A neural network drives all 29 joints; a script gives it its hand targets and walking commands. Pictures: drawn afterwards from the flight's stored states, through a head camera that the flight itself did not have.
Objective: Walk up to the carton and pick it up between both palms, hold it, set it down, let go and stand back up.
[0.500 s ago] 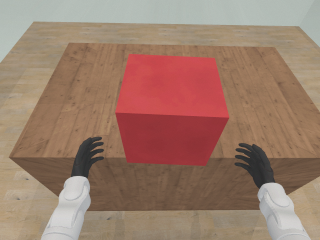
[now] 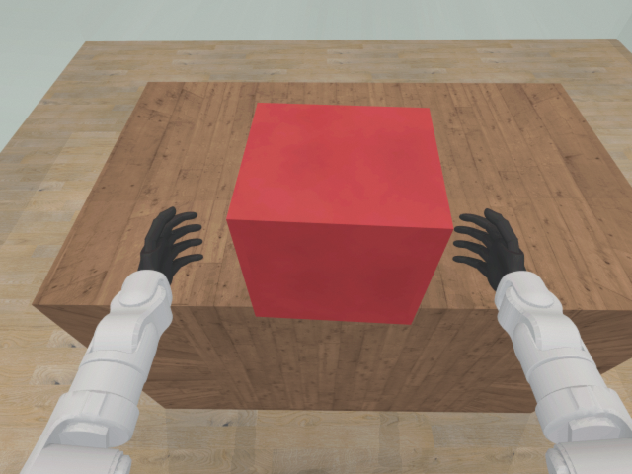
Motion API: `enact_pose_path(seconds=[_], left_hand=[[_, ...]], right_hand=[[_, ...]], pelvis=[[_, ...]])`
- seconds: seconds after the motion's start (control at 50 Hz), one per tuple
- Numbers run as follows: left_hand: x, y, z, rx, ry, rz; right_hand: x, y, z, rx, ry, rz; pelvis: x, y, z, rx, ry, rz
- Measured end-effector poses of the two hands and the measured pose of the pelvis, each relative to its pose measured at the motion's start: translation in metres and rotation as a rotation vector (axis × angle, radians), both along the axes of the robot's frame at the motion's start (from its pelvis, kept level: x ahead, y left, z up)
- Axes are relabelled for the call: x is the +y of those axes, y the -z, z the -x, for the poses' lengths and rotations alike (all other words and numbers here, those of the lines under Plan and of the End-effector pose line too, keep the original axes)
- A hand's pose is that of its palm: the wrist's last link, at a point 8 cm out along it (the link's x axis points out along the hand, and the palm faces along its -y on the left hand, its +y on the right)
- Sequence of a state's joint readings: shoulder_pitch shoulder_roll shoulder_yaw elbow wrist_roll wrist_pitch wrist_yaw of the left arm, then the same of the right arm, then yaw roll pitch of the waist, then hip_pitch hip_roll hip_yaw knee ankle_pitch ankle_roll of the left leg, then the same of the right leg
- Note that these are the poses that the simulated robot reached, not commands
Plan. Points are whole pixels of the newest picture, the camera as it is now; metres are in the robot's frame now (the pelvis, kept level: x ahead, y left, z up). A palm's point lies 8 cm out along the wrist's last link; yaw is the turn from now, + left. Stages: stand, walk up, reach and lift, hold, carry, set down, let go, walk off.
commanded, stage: reach and lift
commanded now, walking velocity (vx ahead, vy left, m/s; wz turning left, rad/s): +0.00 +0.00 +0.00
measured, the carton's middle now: (337, 218) +0.47 +0.04 +0.03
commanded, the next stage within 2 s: none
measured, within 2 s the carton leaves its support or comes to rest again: neither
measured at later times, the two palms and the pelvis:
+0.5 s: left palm (155, 186) +0.41 +0.27 +0.13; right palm (510, 188) +0.46 -0.18 +0.12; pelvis +0.01 +0.01 +0.00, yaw +0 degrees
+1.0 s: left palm (156, 132) +0.44 +0.26 +0.18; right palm (518, 133) +0.50 -0.18 +0.18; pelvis +0.01 +0.00 +0.00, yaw +1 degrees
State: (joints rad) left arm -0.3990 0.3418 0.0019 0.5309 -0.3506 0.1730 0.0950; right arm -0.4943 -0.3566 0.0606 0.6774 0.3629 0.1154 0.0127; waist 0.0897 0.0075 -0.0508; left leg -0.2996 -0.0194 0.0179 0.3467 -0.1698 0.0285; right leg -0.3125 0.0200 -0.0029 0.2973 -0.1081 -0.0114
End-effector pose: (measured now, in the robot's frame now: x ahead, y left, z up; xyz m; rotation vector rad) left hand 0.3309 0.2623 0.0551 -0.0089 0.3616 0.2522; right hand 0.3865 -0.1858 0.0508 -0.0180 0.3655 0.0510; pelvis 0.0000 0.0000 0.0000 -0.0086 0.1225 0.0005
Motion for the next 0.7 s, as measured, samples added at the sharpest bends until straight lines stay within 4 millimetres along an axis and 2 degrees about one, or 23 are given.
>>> enact_pose_path(seconds=[0.08,0.18,0.32,0.5,0.7], left_hand=[[-0.002,-0.011,-0.01,-0.013,0.024,-0.002],[-0.002,-0.035,-0.022,-0.039,0.038,-0.006],[0.007,-0.063,-0.044,-0.022,0.023,0.004],[0.007,-0.074,-0.075,0.017,0.03,0.007],[0.001,-0.091,-0.091,0.04,0.034,-0.024]], right_hand=[[0.005,-0.013,-0.015,-0.028,-0.004,-0.003],[0.005,-0.035,-0.031,-0.06,0.009,0.003],[0.001,-0.058,-0.05,-0.016,0.047,0.025],[0.007,-0.074,-0.075,0.021,0.044,0.022],[0.011,-0.093,-0.099,0.005,0.042,0.01]], pelvis=[[0.001,-0.001,-0.005,0.019,-0.002,0.003],[0.003,-0.002,-0.013,0.021,0.001,0.006],[0.005,-0.003,-0.016,0.007,0.003,0.007],[0.006,-0.004,-0.012,0.05,0.006,0.006],[0.007,-0.003,-0.01,0.13,-0.001,0.003]])
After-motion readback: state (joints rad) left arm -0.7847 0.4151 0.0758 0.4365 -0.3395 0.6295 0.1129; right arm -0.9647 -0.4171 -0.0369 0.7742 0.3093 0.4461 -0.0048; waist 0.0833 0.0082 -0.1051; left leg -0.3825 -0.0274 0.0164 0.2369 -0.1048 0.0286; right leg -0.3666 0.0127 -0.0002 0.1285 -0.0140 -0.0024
